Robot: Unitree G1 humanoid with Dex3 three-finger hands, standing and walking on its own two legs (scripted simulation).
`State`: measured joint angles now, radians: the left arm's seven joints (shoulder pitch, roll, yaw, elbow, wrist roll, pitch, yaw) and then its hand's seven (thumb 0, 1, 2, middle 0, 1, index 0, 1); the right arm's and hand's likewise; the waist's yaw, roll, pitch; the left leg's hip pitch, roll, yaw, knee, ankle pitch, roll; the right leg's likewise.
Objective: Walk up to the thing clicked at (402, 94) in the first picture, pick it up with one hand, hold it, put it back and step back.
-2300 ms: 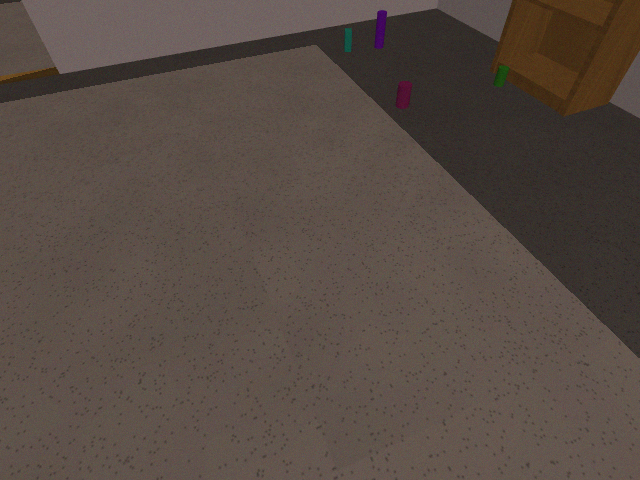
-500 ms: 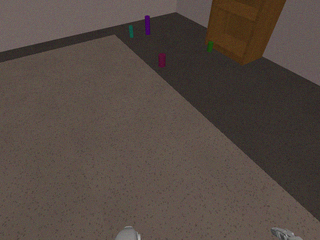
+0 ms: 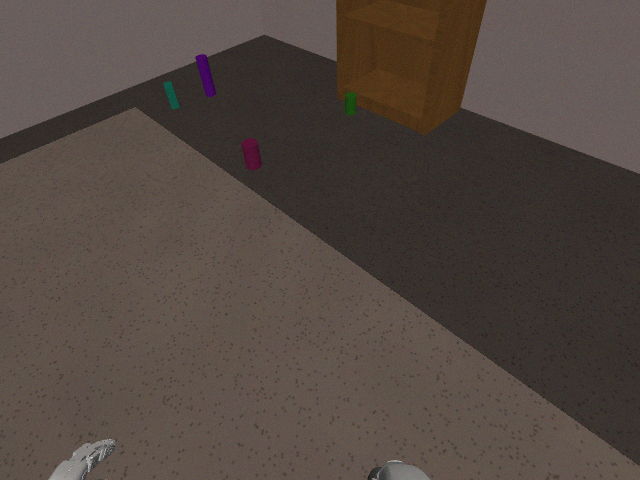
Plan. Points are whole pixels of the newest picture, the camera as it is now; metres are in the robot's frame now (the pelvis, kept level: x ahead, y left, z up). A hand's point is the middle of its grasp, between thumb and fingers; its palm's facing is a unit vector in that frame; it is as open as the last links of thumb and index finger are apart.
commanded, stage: walk up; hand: left
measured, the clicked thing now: (251, 154) +1.75 +0.24 -0.68
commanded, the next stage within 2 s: none
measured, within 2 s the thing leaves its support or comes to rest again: neither
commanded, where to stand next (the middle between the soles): +1.41 +0.05 m, yaw -1 degrees
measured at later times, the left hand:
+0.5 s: hand (127, 404) +0.30 +0.31 -0.15, palm faces +0.00 -0.93 -0.38, open 7.4 cm
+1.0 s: hand (192, 212) +0.70 +0.24 -0.10, palm faces -0.05 -0.91 -0.41, open 7.4 cm
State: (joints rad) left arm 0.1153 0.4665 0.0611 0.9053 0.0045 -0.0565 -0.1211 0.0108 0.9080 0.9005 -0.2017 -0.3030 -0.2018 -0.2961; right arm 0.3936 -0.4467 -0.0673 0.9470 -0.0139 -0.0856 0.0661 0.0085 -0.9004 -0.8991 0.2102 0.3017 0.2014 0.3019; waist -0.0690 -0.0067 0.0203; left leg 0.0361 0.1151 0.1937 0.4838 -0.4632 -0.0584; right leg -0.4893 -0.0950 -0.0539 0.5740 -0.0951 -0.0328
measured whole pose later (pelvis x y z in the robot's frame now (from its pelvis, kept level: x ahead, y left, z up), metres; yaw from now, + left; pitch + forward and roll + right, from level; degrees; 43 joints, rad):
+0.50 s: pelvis +0.30 +0.02 +0.00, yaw +0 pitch -1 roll -1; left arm 0.35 0.46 0.06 0.95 0.00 -0.07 -0.05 0.01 0.90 0.90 -0.21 -0.30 -0.21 -0.30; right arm 0.16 -0.44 -0.09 0.90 -0.03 -0.08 0.10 0.01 -0.91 -0.90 0.21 0.30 0.20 0.30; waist 0.05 -0.02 0.06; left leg -0.47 0.06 0.09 0.61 -0.12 0.03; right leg -0.06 -0.06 -0.06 0.69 -0.50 -0.01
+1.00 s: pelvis +0.56 -0.02 +0.00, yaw -1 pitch -3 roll +1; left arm 0.15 0.40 0.06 0.89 0.00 -0.10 -0.07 0.01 0.91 0.90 -0.20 -0.30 -0.20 -0.30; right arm 0.34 -0.44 -0.06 0.94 0.00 -0.05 0.05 0.01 -0.90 -0.90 0.21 0.30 0.20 0.30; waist -0.03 0.04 0.07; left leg -0.22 0.05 0.02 1.01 -0.47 0.02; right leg -0.40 -0.07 -0.09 0.66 -0.22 -0.03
